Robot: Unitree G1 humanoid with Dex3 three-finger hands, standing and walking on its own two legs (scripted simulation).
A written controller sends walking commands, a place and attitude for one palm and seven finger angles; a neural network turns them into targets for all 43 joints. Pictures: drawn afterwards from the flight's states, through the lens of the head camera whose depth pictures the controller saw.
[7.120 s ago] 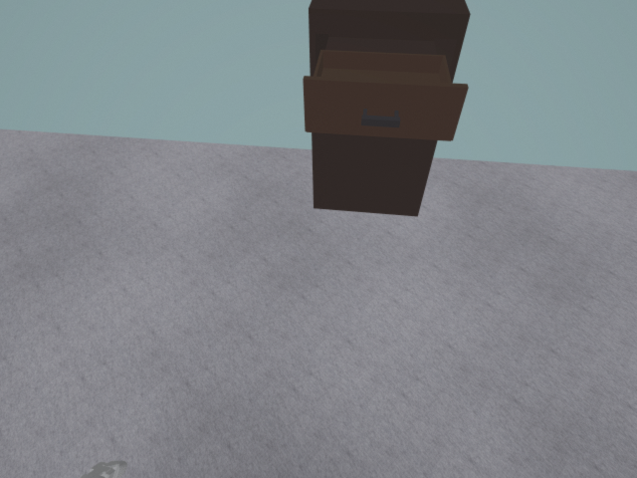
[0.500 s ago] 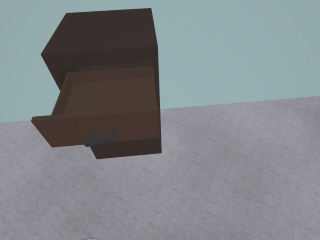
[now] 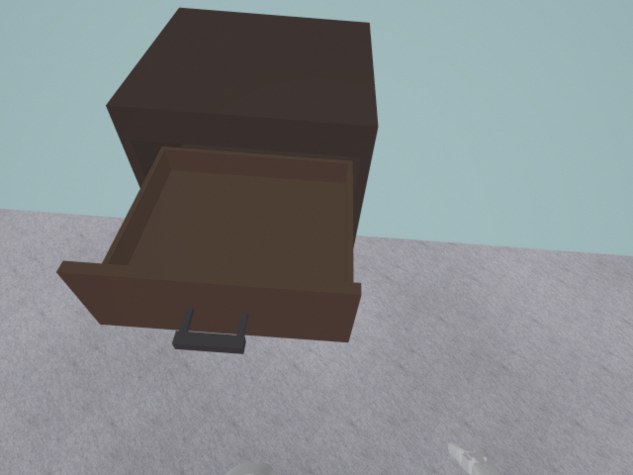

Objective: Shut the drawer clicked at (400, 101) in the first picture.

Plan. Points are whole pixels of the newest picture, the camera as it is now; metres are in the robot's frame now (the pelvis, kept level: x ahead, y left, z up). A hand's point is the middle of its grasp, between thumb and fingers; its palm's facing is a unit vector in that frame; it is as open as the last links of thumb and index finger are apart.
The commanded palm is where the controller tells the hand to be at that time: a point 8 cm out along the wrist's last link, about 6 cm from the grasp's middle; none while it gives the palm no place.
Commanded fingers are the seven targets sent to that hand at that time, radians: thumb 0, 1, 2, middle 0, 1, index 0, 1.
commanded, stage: come to a stop and stand still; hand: left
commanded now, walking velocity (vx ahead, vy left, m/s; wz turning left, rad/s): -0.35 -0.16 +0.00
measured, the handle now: (213, 329) +0.31 +0.20 -0.07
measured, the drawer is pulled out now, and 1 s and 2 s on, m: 0.30 0.30 0.29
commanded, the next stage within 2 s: look again from close up in 0.96 s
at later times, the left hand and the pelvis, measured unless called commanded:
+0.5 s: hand out of the picture +0.09 +0.14 -0.15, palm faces +0.03 -0.96 -0.27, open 7.4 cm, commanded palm none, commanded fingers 0.00 0.90 0.90 -0.20 -0.30 -0.20 -0.30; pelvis +0.04 -0.04 +0.01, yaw +0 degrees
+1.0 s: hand out of the picture -0.01 +0.16 -0.16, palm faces +0.07 -0.97 -0.22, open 7.4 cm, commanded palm none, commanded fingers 0.00 0.90 0.90 -0.20 -0.30 -0.20 -0.30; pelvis +0.00 -0.02 +0.02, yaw +0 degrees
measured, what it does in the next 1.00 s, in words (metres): steps on the spot: right foot, then left foot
